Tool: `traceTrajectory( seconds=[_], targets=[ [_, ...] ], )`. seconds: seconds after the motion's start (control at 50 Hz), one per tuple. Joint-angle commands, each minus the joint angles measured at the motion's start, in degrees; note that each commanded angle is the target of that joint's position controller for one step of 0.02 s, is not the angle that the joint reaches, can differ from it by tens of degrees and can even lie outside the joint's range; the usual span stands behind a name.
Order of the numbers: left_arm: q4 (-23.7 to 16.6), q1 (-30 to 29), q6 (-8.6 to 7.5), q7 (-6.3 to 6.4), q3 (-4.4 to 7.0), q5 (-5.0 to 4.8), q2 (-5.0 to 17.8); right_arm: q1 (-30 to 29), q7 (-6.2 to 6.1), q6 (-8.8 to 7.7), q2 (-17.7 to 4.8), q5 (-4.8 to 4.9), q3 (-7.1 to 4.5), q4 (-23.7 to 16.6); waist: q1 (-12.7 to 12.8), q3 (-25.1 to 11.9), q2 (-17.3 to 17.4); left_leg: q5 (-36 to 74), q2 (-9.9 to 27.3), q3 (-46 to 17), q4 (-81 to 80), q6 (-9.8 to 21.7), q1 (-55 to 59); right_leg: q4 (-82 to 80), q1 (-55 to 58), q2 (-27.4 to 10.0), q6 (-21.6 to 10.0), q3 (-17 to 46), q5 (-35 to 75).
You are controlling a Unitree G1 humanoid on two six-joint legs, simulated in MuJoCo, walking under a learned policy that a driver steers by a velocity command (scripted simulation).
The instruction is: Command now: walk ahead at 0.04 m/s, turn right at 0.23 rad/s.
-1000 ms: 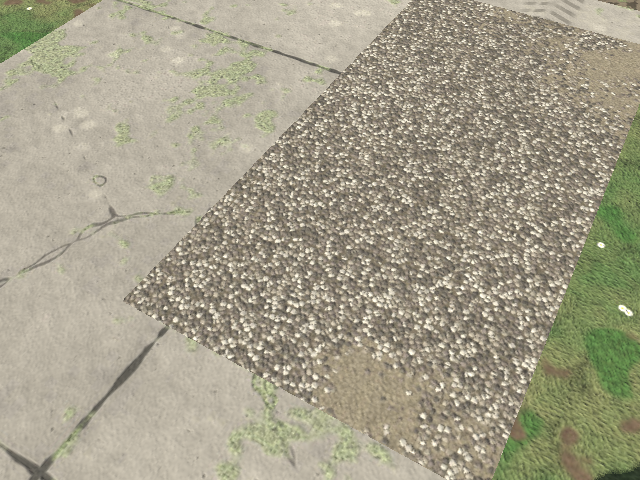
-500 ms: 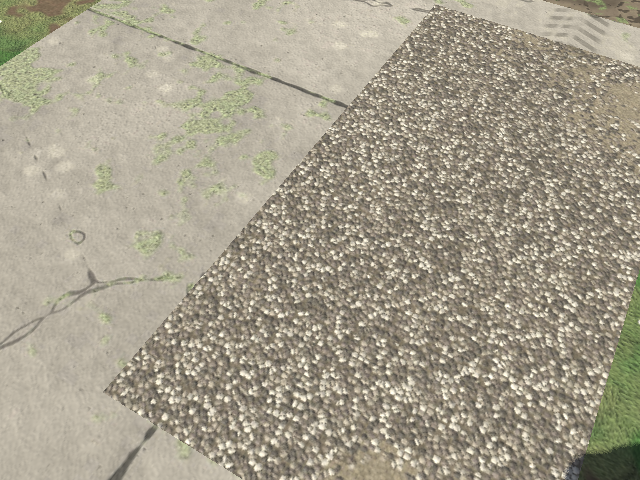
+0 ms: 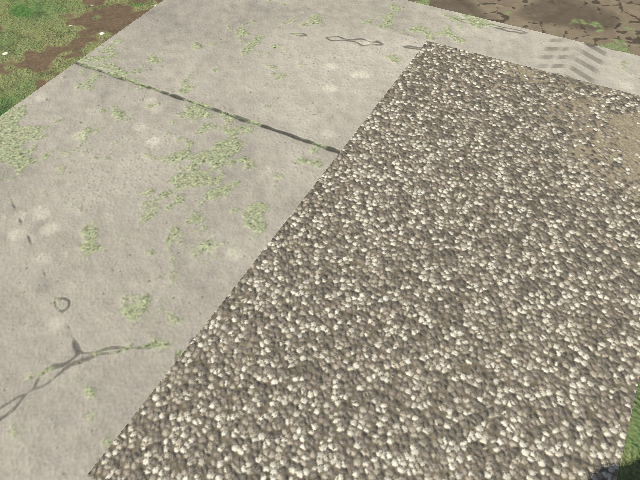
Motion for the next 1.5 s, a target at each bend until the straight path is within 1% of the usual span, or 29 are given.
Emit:
traceTrajectory(
  seconds=[0.02, 0.14, 0.2, 0.22, 0.24, 0.26, 0.28, 0.3, 0.38, 0.5, 0.64, 0.66, 0.68, 0.7, 0.72, 0.74, 0.78, 0.82, 0.86, 0.96, 1.18, 1.26, 1.28, 1.3, 1.32, 1.34, 1.36, 1.44, 1.5],
  targets=[
    [-3.3, 0.5, -0.08, -0.07, 2.41, 0.04, 8.7, 6.2, -1.35, 0.11, -5.8, 0.25, -1.73, -0.9, -0.4, -2.7, -2.9, 5.4, 3.5, -2.2, 0.5, 0.9, -4.3, -2.3, 4.4, -9.5, -5.2, 13.8, 19.9],
    [-5.6, 2.4, 1.81, 0.26, 4.35, 1.35, 11.8, 5.6, -1.81, 1.20, -4.3, 0.52, -2.54, -4.9, 0.7, -6.3, -8.3, -7.9, -1.5, -1.8, 13.6, 0.7, -12.3, -8.1, 3.8, -17.0, -12.6, 29.2, 16.6],
    [-7.9, -3.9, 3.02, 0.17, 4.80, 0.96, 11.8, 8.0, -1.48, 1.04, -4.1, 0.72, -2.41, -5.7, -2.4, -6.2, -6.3, -4.1, -1.0, -4.7, 5.9, 2.1, -6.0, -9.5, -4.5, -13.2, -8.3, 26.2, 7.4],
    [-9.2, -7.0, 3.58, -0.15, 4.68, 0.25, 10.6, 10.5, -1.58, 0.87, -5.8, 0.42, -2.75, -5.6, -4.1, -4.6, -3.2, -2.2, 1.5, -7.2, -5.4, 3.1, -0.7, -6.6, -10.7, -8.6, -4.2, 21.1, 1.3],
    [-11.3, -8.6, 3.84, -0.49, 3.88, -0.75, 6.6, 11.5, -1.89, 0.75, -12.5, -0.89, -4.37, -6.4, -4.1, -2.7, 7.8, -5.0, 14.2, -21.1, -14.9, 7.2, 4.9, 4.9, -22.8, -0.3, 0.8, 11.6, -12.1],
    [-11.4, -7.3, 3.81, -0.22, 3.95, 0.63, 6.7, 4.6, -1.97, 1.18, -13.9, -1.02, -4.78, -7.9, -1.9, 1.4, 13.8, 7.8, 26.0, -27.7, -17.8, 12.1, -3.2, 18.9, -23.4, 3.5, 2.3, 2.4, -21.2],
    [-10.1, -5.8, 3.88, -0.53, 4.51, 1.87, 9.0, 2.1, -2.18, 1.09, -10.1, -1.21, -3.69, -9.3, 0.2, 1.7, 3.5, 18.4, 23.8, -22.7, -15.5, 12.8, -7.1, 27.8, -18.4, 0.1, 2.0, 5.6, -19.5],
    [-8.4, -2.3, 4.08, -0.97, 4.87, 1.74, 8.7, -0.9, -2.26, 0.81, -8.5, -1.06, -3.16, -10.4, 2.9, 1.1, -0.4, 23.7, 20.0, -16.4, -13.2, 11.5, -8.4, 32.5, -15.5, 0.4, 2.2, 5.8, -16.2],
    [-7.8, -0.4, 4.88, -2.02, 5.10, 1.81, 8.8, -2.9, -1.86, 0.24, -9.6, -0.66, -3.24, -13.3, 2.9, -0.1, 3.7, 33.9, 14.1, -4.8, -8.9, 8.3, -1.7, 37.2, -17.9, -0.2, 4.7, 3.4, -11.0],
    [-12.9, -7.6, 5.57, -3.47, 3.95, 1.07, 7.9, 2.8, -1.04, 0.69, -12.5, -0.81, -4.40, -12.9, -1.9, -1.2, 7.0, 39.5, 17.9, -2.4, -5.4, 10.0, 6.3, 23.7, -15.7, -2.3, 5.2, 0.5, -14.0],
    [-16.2, -5.8, 5.09, -4.04, 3.99, 0.33, 8.6, -1.7, 1.05, 1.02, -15.6, -0.99, -5.76, -14.7, -0.7, -3.0, 8.1, 33.3, 20.4, 1.1, 0.1, 7.4, -0.1, 8.8, -1.6, -1.7, 1.3, -3.7, -13.8],
    [-16.1, -3.7, 4.52, -3.84, 4.03, 0.65, 8.7, -2.4, 1.21, 1.31, -15.8, -0.66, -5.93, -14.7, 1.1, -3.7, 5.9, 29.1, 19.7, 3.2, 4.1, 4.9, -3.0, 1.4, 3.6, -1.4, 0.7, -3.3, -7.1],
    [-15.2, -0.5, 3.48, -3.27, 4.65, 1.46, 10.9, -0.7, 1.44, 1.68, -14.6, -0.57, -5.71, -14.2, 2.5, -5.6, -0.6, 21.2, 16.9, 5.9, 12.8, 1.6, -8.9, -7.2, 11.9, -3.3, -0.5, 3.0, -0.8],
    [-15.9, 1.2, 2.25, -2.53, 5.74, 2.02, 17.7, 0.2, 1.92, 2.23, -9.2, -1.05, -4.36, -16.6, 1.0, -7.0, -15.9, -12.0, 9.9, 8.8, 28.1, -2.2, -23.4, -9.7, 20.9, -20.4, -4.2, 24.0, 20.8],
    [-15.1, 5.6, 2.10, -2.29, 6.85, 0.38, 21.1, -5.2, 1.14, 3.12, -9.1, -0.66, -3.81, -19.3, 5.5, -7.8, -16.0, -18.2, 2.9, 0.6, 35.3, -3.1, -27.2, -9.2, 16.0, -26.9, -14.7, 29.8, 33.9],
    [-14.6, 4.7, 2.08, -2.09, 5.83, 0.17, 17.5, -6.4, 1.03, 3.67, -10.9, -0.29, -4.05, -18.8, 4.0, -5.4, -8.3, -14.1, 4.9, -2.9, 38.5, -3.2, -27.8, -9.7, 14.9, -24.1, -15.0, 24.5, 31.4],
    [-16.2, -4.2, 2.37, -1.20, 3.74, 0.62, 12.1, -5.2, 1.37, 3.22, -11.1, 0.49, -4.17, -16.9, -0.1, -1.2, -6.3, -5.2, 5.7, -4.8, 35.0, -2.9, -25.8, -11.4, 10.6, -16.5, -10.1, 16.1, 23.7],
    [-16.5, -5.3, 2.03, -0.74, 3.01, 0.37, 11.0, -2.2, 1.86, 3.49, -12.1, -0.83, -4.56, -15.3, -1.0, -3.0, -6.7, -1.1, 4.4, -4.3, 34.8, -2.9, -22.8, -11.1, 11.3, -13.7, -8.7, 12.4, 27.9],
    [-15.8, -3.7, 1.23, -0.85, 2.67, 0.47, 11.2, -1.0, 2.15, 3.93, -10.9, -0.34, -4.28, -14.5, -1.2, -4.6, -4.8, 0.0, 3.9, -4.8, 32.6, -3.1, -20.5, -11.4, 11.9, -13.6, -8.4, 11.7, 27.1],
    [-12.2, 3.1, 1.04, -1.36, 2.84, 0.88, 13.0, -5.7, 3.51, 3.32, -11.4, -1.43, -4.30, -15.7, 2.0, 0.8, -8.2, 0.6, 3.8, -3.9, 24.0, -3.6, -26.7, -22.5, 14.0, -14.7, -9.2, 20.3, -18.5],
    [-9.3, 6.5, -1.81, -2.10, 3.66, 0.60, 14.6, -8.3, 4.19, -0.24, -9.0, -0.71, -3.57, -16.6, 1.9, 1.9, -6.4, 1.0, 3.2, -2.0, 9.8, -0.4, -19.4, -23.1, 8.3, -15.9, -10.8, 19.4, -20.8],
    [-9.6, 3.5, -1.82, -2.40, 3.68, 0.24, 14.0, 1.2, 3.33, -1.61, -8.5, -0.62, -3.53, -13.3, -3.2, 1.2, -2.7, 4.9, 0.2, 0.5, -2.9, 1.6, 2.6, -13.7, -5.8, -11.4, -8.0, 14.6, -23.4],
    [-10.5, 1.9, -2.12, -2.41, 2.77, 0.85, 11.0, 7.4, 2.66, -2.37, -10.8, -0.79, -4.06, -11.4, -5.6, 0.1, 2.0, -1.5, 5.2, -6.9, -7.4, 2.4, 10.9, -4.2, -12.6, -7.7, -5.9, 10.7, -22.0],
    [-12.6, 0.6, -2.61, -2.76, 1.21, 0.68, 5.5, 13.3, 2.17, -3.01, -16.5, -1.34, -5.01, -11.1, -7.1, -2.6, 13.8, -19.6, 19.9, -28.9, -18.2, 5.7, 16.3, 16.0, -20.6, -0.6, -2.8, 1.6, -20.3],
    [-12.4, 1.4, -2.61, -2.80, 2.15, 1.85, 9.4, 11.7, 2.26, -2.87, -18.7, -0.91, -5.50, -10.8, -4.8, 3.1, 10.7, -24.6, 25.3, -40.9, -23.0, 10.4, 9.0, 25.2, -27.2, 1.2, -2.8, 2.7, -20.2],
    [-11.4, 2.5, -2.55, -3.19, 2.77, 2.23, 11.6, 6.3, 2.57, -2.87, -15.1, -0.51, -4.57, -12.2, -1.2, 6.0, 3.6, -18.5, 22.7, -35.8, -21.6, 10.6, 4.1, 29.4, -25.2, -2.6, -2.9, 6.3, -14.8],
    [-10.0, 4.3, -2.53, -3.73, 2.73, 1.73, 11.1, 2.1, 2.97, -3.29, -12.2, -0.10, -3.70, -13.2, 1.1, 5.5, 2.2, -7.9, 18.9, -28.8, -20.6, 8.9, 2.1, 29.6, -22.6, -3.9, -2.2, 6.4, -10.5],
    [-7.3, 6.4, -1.22, -3.50, 2.31, 2.07, 9.0, 3.5, 2.78, -4.78, -8.9, 0.19, -2.31, -11.4, 2.6, -0.7, 3.8, 47.5, 12.4, -10.2, -13.6, 6.7, 4.0, 31.1, -15.8, -4.1, 1.6, 2.1, -4.1],
    [-8.1, 1.9, -0.40, -3.17, 1.79, 1.51, 7.6, 6.1, 2.22, -4.41, -8.6, 0.19, -1.69, -9.5, 1.7, -1.0, 4.9, 59.9, 11.3, -6.0, -11.2, 6.8, 4.4, 27.0, -15.8, -3.4, 3.3, 0.8, -1.6]
  ],
)
Keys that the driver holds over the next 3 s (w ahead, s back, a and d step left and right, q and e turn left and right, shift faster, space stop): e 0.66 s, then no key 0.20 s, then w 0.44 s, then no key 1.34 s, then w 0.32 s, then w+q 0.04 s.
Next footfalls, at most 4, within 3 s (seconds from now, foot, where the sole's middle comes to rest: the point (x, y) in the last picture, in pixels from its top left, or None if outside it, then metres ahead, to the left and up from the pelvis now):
0.68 right None -0.07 -0.09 -0.77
1.28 left None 0.08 0.06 -0.77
1.72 right None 0.18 -0.18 -0.77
1.98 left None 0.21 0.03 -0.77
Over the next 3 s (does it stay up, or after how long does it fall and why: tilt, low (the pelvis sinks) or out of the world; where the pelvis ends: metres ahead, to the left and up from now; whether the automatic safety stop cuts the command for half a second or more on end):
stays up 0.23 -0.13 -0.01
